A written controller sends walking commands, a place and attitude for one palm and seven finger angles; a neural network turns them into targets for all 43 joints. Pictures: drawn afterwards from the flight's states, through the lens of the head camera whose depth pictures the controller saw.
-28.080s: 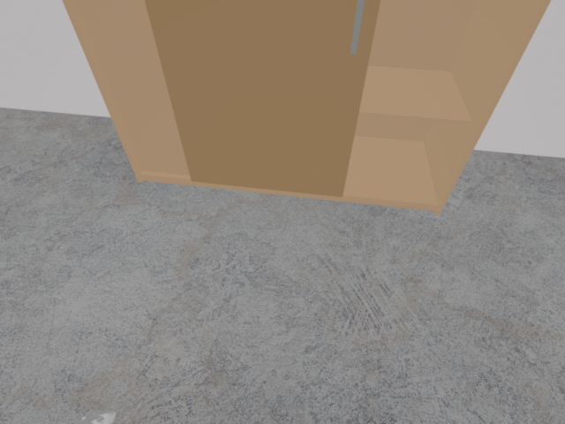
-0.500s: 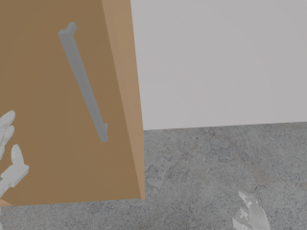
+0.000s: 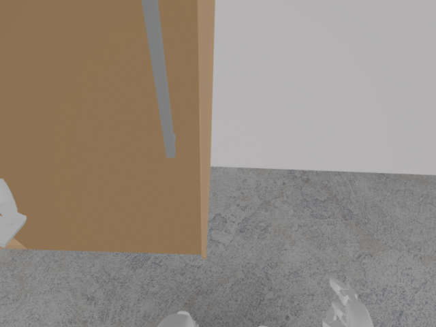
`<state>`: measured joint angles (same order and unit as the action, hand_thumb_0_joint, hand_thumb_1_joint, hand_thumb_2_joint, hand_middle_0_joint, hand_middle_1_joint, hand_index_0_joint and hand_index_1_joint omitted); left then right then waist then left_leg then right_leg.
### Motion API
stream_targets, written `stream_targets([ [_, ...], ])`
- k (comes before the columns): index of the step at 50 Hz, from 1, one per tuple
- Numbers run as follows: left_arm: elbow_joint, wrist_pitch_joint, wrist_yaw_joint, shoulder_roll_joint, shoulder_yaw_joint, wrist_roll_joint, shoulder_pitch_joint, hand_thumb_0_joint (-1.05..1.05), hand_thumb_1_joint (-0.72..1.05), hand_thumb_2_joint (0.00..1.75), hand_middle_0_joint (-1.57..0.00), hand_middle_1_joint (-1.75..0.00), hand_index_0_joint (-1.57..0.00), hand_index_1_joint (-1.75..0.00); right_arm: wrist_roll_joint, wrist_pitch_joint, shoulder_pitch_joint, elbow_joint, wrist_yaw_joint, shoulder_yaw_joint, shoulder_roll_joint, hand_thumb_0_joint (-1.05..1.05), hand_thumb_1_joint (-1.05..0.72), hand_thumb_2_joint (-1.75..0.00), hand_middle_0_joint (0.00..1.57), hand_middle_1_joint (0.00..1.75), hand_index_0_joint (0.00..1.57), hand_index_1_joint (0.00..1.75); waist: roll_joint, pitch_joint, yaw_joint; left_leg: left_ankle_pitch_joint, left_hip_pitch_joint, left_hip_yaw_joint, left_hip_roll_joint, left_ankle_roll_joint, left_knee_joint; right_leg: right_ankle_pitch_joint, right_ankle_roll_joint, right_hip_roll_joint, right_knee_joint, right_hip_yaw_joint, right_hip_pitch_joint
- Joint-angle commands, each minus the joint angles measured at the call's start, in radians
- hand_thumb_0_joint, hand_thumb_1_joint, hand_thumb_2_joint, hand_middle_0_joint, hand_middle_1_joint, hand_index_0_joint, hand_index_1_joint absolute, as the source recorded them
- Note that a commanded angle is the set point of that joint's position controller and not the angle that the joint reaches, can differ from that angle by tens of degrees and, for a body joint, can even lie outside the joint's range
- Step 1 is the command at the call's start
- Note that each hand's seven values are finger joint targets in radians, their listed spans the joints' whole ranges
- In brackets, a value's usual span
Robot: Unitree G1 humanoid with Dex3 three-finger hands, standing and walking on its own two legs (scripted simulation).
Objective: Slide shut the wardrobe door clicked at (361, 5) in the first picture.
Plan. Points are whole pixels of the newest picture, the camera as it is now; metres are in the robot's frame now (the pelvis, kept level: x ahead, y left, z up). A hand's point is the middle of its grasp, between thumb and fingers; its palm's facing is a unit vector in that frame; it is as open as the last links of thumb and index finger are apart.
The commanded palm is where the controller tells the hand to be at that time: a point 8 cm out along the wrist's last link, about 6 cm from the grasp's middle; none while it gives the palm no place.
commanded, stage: step back with the hand held close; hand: left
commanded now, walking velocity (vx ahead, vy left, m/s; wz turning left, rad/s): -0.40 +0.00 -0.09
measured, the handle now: (164, 86) +0.49 +0.15 +0.19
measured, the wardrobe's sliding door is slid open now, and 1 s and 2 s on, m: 0.00 0.00 0.00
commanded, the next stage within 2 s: stop stepping back and stand still in 0.38 s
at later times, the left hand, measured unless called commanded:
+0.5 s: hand out of the picture +0.10 +0.29 +0.19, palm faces +0.52 -0.75 -0.40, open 7.4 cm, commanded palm +0.02 +0.32 +0.20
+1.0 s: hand out of the picture +0.06 +0.27 +0.18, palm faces +0.40 -0.81 -0.43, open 7.4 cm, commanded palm +0.00 +0.30 +0.20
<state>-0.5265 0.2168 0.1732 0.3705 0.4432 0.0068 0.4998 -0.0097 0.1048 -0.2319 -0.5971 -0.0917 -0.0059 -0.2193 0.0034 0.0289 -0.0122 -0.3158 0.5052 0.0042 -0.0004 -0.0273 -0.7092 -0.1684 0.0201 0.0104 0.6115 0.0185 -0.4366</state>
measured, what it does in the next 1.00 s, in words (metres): walks backwards: right foot, then left foot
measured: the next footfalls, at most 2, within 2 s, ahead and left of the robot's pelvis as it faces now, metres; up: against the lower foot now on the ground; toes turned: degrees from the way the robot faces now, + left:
right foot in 0.22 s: +0.05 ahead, -0.13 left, +0.00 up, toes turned +8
left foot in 0.46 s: -0.06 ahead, +0.11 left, +0.00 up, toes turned -3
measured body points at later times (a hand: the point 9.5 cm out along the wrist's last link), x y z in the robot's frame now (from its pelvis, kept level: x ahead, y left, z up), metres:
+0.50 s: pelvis -0.11 +0.01 +0.00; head -0.08 +0.04 +0.45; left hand +0.06 +0.33 +0.21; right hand +0.10 -0.21 -0.06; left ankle -0.06 +0.13 -0.72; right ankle -0.01 -0.13 -0.70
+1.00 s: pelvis -0.16 +0.01 +0.02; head -0.19 +0.03 +0.46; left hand +0.03 +0.31 +0.21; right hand -0.08 -0.26 -0.07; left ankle -0.10 +0.11 -0.72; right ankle -0.18 -0.09 -0.72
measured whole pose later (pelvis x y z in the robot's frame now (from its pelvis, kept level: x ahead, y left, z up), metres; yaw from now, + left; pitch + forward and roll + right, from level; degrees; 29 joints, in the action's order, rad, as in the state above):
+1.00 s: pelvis -0.16 +0.01 +0.02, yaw -4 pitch -1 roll -1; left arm -0.45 0.15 0.19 0.41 0.44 0.03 0.55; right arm -0.02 0.09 -0.32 -0.66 -0.10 0.01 -0.23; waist -0.01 -0.06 0.06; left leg -0.22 0.33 -0.04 0.02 -0.02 -0.56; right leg -0.35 -0.02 0.03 0.56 -0.01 -0.23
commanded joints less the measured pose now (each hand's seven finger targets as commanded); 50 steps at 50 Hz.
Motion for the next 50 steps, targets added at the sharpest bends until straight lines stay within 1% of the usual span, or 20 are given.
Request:
stream_targets([
  [1, -0.209, 0.065, 0.038, 0.220, 0.122, 0.007, -0.090, 0.00, 0.90, 0.90, -0.20, -0.30, -0.20, -0.30, 0.001, 0.063, 0.100, 0.142, -0.016, 0.056, -0.134, 0.00, -0.90, -0.90, 0.20, 0.30, 0.20, 0.30, 0.041, -0.095, 0.020, -0.281, -0.001, 0.101, 0.075, -0.010, 0.195, -0.341, -0.053, -0.073, -0.174, 0.141, 0.000],
  [6, -0.242, 0.081, 0.025, 0.223, 0.168, 0.005, -0.068, 0.00, 0.90, 0.90, -0.20, -0.30, -0.20, -0.30, 0.001, 0.081, 0.125, 0.159, -0.019, 0.074, -0.130, 0.00, -0.90, -0.90, 0.20, 0.30, 0.20, 0.30, 0.230, -0.195, -0.004, -0.371, 0.209, 0.257, 0.257, -0.077, 0.443, -0.171, 0.002, 0.064, 0.234, -0.009, 0.308],
  [10, -0.190, 0.083, 0.009, 0.200, 0.169, 0.024, 0.048, 0.00, 0.90, 0.90, -0.20, -0.30, -0.20, -0.30, 0.006, 0.097, 0.126, 0.158, -0.001, 0.078, -0.125, 0.00, -0.90, -0.90, 0.20, 0.30, 0.20, 0.30, 0.179, -0.133, 0.005, -0.342, 0.161, 0.137, 0.253, -0.053, 0.368, -0.221, -0.036, 0.040, 0.109, 0.040, 0.240],
  [12, -0.198, 0.090, 0.008, 0.212, 0.158, 0.025, 0.013, 0.00, 0.90, 0.90, -0.20, -0.30, -0.20, -0.30, 0.001, 0.096, 0.122, 0.155, 0.001, 0.072, -0.110, 0.00, -0.90, -0.90, 0.20, 0.30, 0.20, 0.30, 0.064, -0.083, 0.015, -0.316, 0.075, 0.034, 0.143, 0.006, 0.223, -0.251, -0.089, -0.039, -0.109, 0.205, 0.074],
  [14, -0.214, 0.063, 0.022, 0.219, 0.106, 0.023, -0.051, 0.00, 0.90, 0.90, -0.20, -0.30, -0.20, -0.30, 0.011, 0.080, 0.110, 0.123, 0.012, 0.075, -0.083, 0.00, -0.90, -0.90, 0.20, 0.30, 0.20, 0.30, -0.185, -0.117, 0.011, -0.138, -0.180, -0.048, 0.023, 0.077, -0.200, -0.434, -0.184, -0.280, -0.380, 0.500, -0.234],
  [15, -0.229, 0.045, 0.033, 0.232, 0.095, 0.017, -0.093, 0.00, 0.90, 0.90, -0.20, -0.30, -0.20, -0.30, -0.001, 0.064, 0.134, 0.112, 0.018, 0.067, -0.077, 0.00, -0.90, -0.90, 0.20, 0.30, 0.20, 0.30, -0.232, -0.100, 0.004, -0.116, -0.177, -0.026, 0.017, 0.076, -0.346, -0.332, -0.213, -0.336, -0.418, 0.513, -0.260],
  [17, -0.246, 0.035, 0.033, 0.236, 0.088, 0.014, -0.142, 0.00, 0.90, 0.90, -0.20, -0.30, -0.20, -0.30, -0.015, 0.051, 0.149, 0.109, 0.017, 0.044, -0.060, 0.00, -0.90, -0.90, 0.20, 0.30, 0.20, 0.30, -0.213, -0.080, 0.018, -0.113, -0.145, 0.019, 0.036, 0.064, -0.297, -0.034, -0.177, -0.282, -0.342, 0.388, -0.174],
  [20, -0.190, 0.031, 0.025, 0.222, 0.080, 0.008, -0.153, 0.00, 0.90, 0.90, -0.20, -0.30, -0.20, -0.30, 0.003, 0.032, 0.130, 0.096, 0.003, 0.045, -0.088, 0.00, -0.90, -0.90, 0.20, 0.30, 0.20, 0.30, -0.089, -0.109, 0.029, 0.004, -0.223, -0.030, 0.018, 0.047, 0.171, 0.191, -0.081, -0.158, -0.175, 0.239, -0.021],
  [21, -0.196, 0.036, 0.023, 0.224, 0.083, 0.007, -0.155, 0.00, 0.90, 0.90, -0.20, -0.30, -0.20, -0.30, 0.007, 0.032, 0.143, 0.104, -0.006, 0.055, -0.116, 0.00, -0.90, -0.90, 0.20, 0.30, 0.20, 0.30, 0.063, -0.104, 0.025, 0.140, -0.215, 0.028, 0.097, 0.020, 0.294, 0.173, -0.038, -0.071, -0.072, 0.166, 0.004],
  [22, -0.211, 0.047, 0.019, 0.213, 0.100, 0.006, -0.125, 0.00, 0.90, 0.90, -0.20, -0.30, -0.20, -0.30, 0.012, 0.035, 0.148, 0.131, -0.008, 0.066, -0.137, 0.00, -0.90, -0.90, 0.20, 0.30, 0.20, 0.30, 0.237, -0.165, 0.007, 0.274, -0.149, 0.138, 0.255, -0.033, 0.355, 0.073, 0.007, 0.022, 0.095, 0.078, 0.091],
  [24, -0.199, 0.048, 0.009, 0.211, 0.127, 0.020, -0.062, 0.00, 0.90, 0.90, -0.20, -0.30, -0.20, -0.30, 0.000, 0.060, 0.125, 0.145, 0.000, 0.085, -0.121, 0.00, -0.90, -0.90, 0.20, 0.30, 0.20, 0.30, 0.326, -0.235, 0.008, 0.206, -0.031, 0.175, 0.368, -0.104, 0.425, -0.273, 0.020, 0.075, 0.423, 0.036, 0.152],
  [27, -0.275, 0.032, 0.000, 0.172, 0.097, 0.045, 0.002, 0.00, 0.90, 0.90, -0.20, -0.30, -0.20, -0.30, 0.006, 0.095, 0.100, 0.142, 0.021, 0.090, -0.120, 0.00, -0.90, -0.90, 0.20, 0.30, 0.20, 0.30, 0.167, -0.196, -0.002, 0.196, -0.162, 0.117, 0.324, -0.104, 0.361, -0.300, 0.012, 0.029, 0.369, 0.022, 0.037],
  [31, -0.268, 0.017, 0.019, 0.194, 0.090, 0.030, -0.025, 0.00, 0.90, 0.90, -0.20, -0.30, -0.20, -0.30, 0.012, 0.110, 0.101, 0.147, 0.026, 0.054, -0.121, 0.00, -0.90, -0.90, 0.20, 0.30, 0.20, 0.30, 0.183, -0.107, 0.020, -0.189, -0.097, 0.075, 0.249, -0.026, 0.370, -0.204, -0.003, 0.027, -0.075, -0.055, 0.208],
  [32, -0.244, 0.010, 0.019, 0.187, 0.076, 0.026, -0.034, 0.00, 0.90, 0.90, -0.20, -0.30, -0.20, -0.30, 0.010, 0.102, 0.101, 0.147, 0.025, 0.050, -0.117, 0.00, -0.90, -0.90, 0.20, 0.30, 0.20, 0.30, 0.124, -0.095, 0.027, -0.241, -0.081, 0.014, 0.180, 0.010, 0.311, -0.200, -0.037, 0.004, -0.196, -0.024, 0.227],
  [34, -0.191, 0.005, 0.026, 0.235, 0.112, 0.037, -0.079, 0.00, 0.90, 0.90, -0.20, -0.30, -0.20, -0.30, -0.007, 0.078, 0.109, 0.143, 0.022, 0.051, -0.113, 0.00, -0.90, -0.90, 0.20, 0.30, 0.20, 0.30, -0.027, -0.090, 0.037, -0.093, -0.177, -0.047, 0.072, 0.052, 0.070, -0.306, -0.151, -0.178, -0.361, 0.247, 0.066],
  [36, -0.185, -0.009, 0.036, 0.237, 0.098, 0.041, -0.113, 0.00, 0.90, 0.90, -0.20, -0.30, -0.20, -0.30, 0.006, 0.070, 0.115, 0.125, 0.017, 0.052, -0.111, 0.00, -0.90, -0.90, 0.20, 0.30, 0.20, 0.30, -0.097, -0.132, 0.026, -0.009, -0.211, -0.023, 0.043, 0.043, -0.021, -0.310, -0.158, -0.213, -0.366, 0.308, 0.063],
  [41, -0.149, -0.012, 0.034, 0.219, 0.094, 0.038, -0.035, 0.00, 0.90, 0.90, -0.20, -0.30, -0.20, -0.30, 0.012, 0.038, 0.110, 0.125, 0.004, 0.051, -0.127, 0.00, -0.90, -0.90, 0.20, 0.30, 0.20, 0.30, -0.027, -0.076, 0.036, -0.056, -0.229, 0.003, 0.064, 0.004, 0.176, -0.333, -0.117, -0.133, -0.248, 0.151, 0.094],
  [44, -0.164, 0.002, 0.032, 0.209, 0.099, 0.029, 0.005, 0.00, 0.90, 0.90, -0.20, -0.30, -0.20, -0.30, -0.001, 0.036, 0.115, 0.123, -0.005, 0.038, -0.130, 0.00, -0.90, -0.90, 0.20, 0.30, 0.20, 0.30, 0.212, -0.017, 0.036, -0.385, -0.159, 0.220, 0.168, -0.040, 0.432, -0.373, -0.060, 0.004, -0.082, 0.012, 0.062],
  [46, -0.168, 0.006, 0.035, 0.223, 0.108, 0.016, -0.031, 0.00, 0.90, 0.90, -0.20, -0.30, -0.20, -0.30, -0.003, 0.046, 0.122, 0.132, -0.017, 0.043, -0.134, 0.00, -0.90, -0.90, 0.20, 0.30, 0.20, 0.30, 0.241, -0.004, 0.026, -0.500, -0.039, 0.325, 0.233, -0.071, 0.546, -0.260, -0.034, 0.039, 0.027, -0.047, 0.183],
  [50, -0.122, 0.011, 0.032, 0.195, 0.088, 0.014, -0.007, 0.00, 0.90, 0.90, -0.20, -0.30, -0.20, -0.30, -0.007, 0.065, 0.089, 0.107, -0.006, 0.049, -0.128, 0.00, -0.90, -0.90, 0.20, 0.30, 0.20, 0.30, 0.125, -0.041, 0.029, -0.248, -0.038, 0.116, 0.130, -0.021, 0.402, -0.182, -0.052, -0.012, -0.176, -0.006, 0.290],
])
